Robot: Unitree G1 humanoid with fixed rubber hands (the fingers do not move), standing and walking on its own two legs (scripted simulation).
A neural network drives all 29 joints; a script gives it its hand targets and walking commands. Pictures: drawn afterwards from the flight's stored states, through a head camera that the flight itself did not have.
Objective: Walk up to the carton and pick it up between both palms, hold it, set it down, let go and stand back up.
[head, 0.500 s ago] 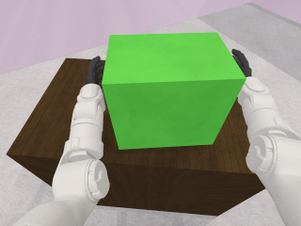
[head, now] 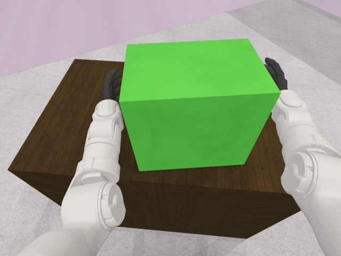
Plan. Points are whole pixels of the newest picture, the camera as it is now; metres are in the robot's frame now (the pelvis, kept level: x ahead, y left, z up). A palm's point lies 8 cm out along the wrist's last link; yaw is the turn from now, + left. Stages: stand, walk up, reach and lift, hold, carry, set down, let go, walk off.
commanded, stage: set down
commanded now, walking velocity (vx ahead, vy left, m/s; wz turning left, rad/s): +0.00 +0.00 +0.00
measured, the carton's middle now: (190, 109) +0.46 +0.02 +0.06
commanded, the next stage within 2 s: none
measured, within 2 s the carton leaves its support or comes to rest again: rests again in 0.12 s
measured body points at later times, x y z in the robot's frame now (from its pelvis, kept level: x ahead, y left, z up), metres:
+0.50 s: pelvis +0.00 +0.00 +0.00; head +0.05 +0.02 +0.45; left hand +0.43 +0.22 +0.11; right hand +0.48 -0.17 +0.12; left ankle +0.00 +0.14 -0.75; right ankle -0.02 -0.10 -0.75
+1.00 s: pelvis +0.00 +0.01 +0.00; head +0.05 +0.02 +0.45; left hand +0.42 +0.22 +0.10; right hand +0.48 -0.18 +0.12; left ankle +0.00 +0.14 -0.75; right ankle -0.02 -0.09 -0.75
